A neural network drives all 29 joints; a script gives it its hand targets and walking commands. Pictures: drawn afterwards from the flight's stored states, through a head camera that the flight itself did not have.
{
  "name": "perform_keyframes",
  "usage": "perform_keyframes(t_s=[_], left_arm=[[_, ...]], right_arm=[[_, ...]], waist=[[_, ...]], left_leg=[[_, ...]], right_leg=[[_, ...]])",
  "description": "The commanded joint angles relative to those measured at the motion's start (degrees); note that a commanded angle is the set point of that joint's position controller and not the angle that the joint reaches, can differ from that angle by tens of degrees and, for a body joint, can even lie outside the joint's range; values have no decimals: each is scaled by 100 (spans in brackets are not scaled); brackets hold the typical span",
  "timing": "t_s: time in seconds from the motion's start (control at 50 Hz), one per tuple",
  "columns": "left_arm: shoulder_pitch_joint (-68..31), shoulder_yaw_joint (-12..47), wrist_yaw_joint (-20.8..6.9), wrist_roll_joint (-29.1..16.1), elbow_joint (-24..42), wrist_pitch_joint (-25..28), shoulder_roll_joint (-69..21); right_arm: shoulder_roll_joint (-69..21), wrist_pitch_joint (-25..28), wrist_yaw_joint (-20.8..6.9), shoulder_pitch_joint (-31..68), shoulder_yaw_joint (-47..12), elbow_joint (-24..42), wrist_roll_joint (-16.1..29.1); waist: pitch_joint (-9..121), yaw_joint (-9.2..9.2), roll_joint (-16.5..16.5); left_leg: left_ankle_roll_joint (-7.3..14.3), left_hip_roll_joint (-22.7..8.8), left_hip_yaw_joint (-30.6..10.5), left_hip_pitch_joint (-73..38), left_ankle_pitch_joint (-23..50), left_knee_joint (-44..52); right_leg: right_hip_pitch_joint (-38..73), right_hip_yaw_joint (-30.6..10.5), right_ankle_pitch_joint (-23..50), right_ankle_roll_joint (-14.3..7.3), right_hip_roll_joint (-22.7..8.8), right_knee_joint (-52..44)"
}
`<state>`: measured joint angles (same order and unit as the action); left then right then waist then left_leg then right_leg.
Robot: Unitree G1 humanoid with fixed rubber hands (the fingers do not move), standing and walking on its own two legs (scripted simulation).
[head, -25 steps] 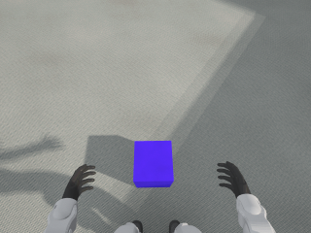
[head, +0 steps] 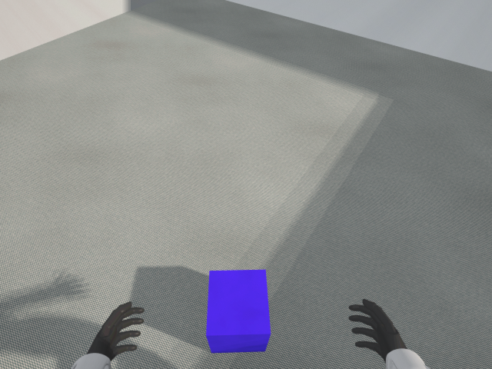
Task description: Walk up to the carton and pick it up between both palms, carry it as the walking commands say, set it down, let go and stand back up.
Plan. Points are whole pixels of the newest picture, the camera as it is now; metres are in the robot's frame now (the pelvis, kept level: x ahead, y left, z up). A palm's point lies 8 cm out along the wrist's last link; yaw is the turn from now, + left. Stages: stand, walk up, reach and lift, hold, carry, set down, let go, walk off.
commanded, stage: let go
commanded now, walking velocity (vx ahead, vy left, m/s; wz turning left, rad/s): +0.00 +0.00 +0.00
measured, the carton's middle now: (238, 312) +0.40 +0.02 -0.65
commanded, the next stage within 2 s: stand in 0.10 s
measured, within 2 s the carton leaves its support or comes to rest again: neither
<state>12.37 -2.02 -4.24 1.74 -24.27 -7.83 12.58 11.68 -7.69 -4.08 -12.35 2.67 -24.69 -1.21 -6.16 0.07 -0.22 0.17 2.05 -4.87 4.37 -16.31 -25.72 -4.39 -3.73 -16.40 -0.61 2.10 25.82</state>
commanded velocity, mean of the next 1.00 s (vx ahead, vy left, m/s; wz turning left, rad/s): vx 0.00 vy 0.00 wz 0.00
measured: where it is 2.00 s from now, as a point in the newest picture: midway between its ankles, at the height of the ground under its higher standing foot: outside the picture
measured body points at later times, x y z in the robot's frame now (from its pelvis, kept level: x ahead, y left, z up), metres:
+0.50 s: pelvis +0.01 +0.01 +0.00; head +0.02 +0.01 +0.45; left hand +0.15 +0.30 -0.10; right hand +0.15 -0.29 -0.09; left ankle -0.02 +0.12 -0.74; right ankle -0.02 -0.11 -0.74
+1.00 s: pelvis +0.01 +0.01 +0.00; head +0.00 +0.01 +0.45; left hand +0.13 +0.31 -0.11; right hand +0.12 -0.30 -0.10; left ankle -0.02 +0.12 -0.74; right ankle -0.02 -0.11 -0.74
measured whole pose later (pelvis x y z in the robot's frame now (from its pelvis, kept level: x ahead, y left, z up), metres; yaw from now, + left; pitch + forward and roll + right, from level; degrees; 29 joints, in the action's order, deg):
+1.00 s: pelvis +0.01 +0.01 +0.00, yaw -1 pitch -2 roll +0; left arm 8.9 -1.2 1.4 1.3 -50.8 0.0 20.4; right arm 20.4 0.2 1.6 -9.3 1.0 -51.3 -1.5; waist -0.9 0.2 -0.5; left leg 0.7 2.1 -4.1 6.8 -15.6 -24.1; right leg -6.7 -4.5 -15.1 -0.1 1.8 23.6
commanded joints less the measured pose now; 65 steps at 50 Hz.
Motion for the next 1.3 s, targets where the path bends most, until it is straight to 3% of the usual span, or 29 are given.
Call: perform_keyframes(t_s=[0.0, 0.08, 0.1, 0.14, 0.18, 0.34, 0.6, 1.28], left_arm=[[-109, -186, 34, -5, 502, 25, 608], [-190, -156, 219, -126, 545, -237, 517], [-267, -318, 466, 9, -209, 128, 1276], [-264, -297, 548, 55, -409, 427, 1208], [-351, -292, 541, 78, -555, 562, 1143], [-332, -245, 549, 54, -1174, 761, 1342], [-390, -157, 604, -14, -1831, 815, 1533], [-603, -56, 547, -65, -2756, 884, 1761]], right_arm=[[576, 67, 38, 182, 184, 499, -3], [620, 170, 176, 96, 162, 473, 98], [1218, 342, 398, 324, 237, -277, -71], [1208, 496, 530, 156, 226, -477, -125], [1189, 598, 546, 300, 183, -662, -144], [1451, 764, 560, 374, 167, -1236, -99], [1675, 811, 596, 362, 96, -1835, -58], [1901, 887, 556, 569, -26, -2789, -5]], waist=[[359, -28, 26], [729, -68, 8], [469, -165, -354], [577, 0, -132], [558, -12, 57], [938, -15, 99], [910, 3, 56], [598, 14, 30]], left_leg=[[-76, 40, 383, 82, 1433, 288], [-103, 73, 349, 225, 1620, 174], [-223, -261, 161, 767, 1175, -50], [-167, -305, 29, 693, 546, 30], [-94, -363, -103, 843, 335, 98], [-20, -510, -231, 576, 1443, -26], [16, -588, -281, 345, 2125, 91], [90, -671, -468, 323, 1191, 732]], right_leg=[[-6, 341, 1435, 141, -33, -321], [-43, 322, 1742, 150, -3, -182], [-584, 44, 1134, 184, -297, -177], [-815, -227, 365, 99, -411, -287], [-835, -251, 164, 66, -375, -256], [-505, -330, 1384, 24, -452, -31], [-237, -386, 1956, 5, -541, -99], [-182, -550, 1250, -38, -665, -746]])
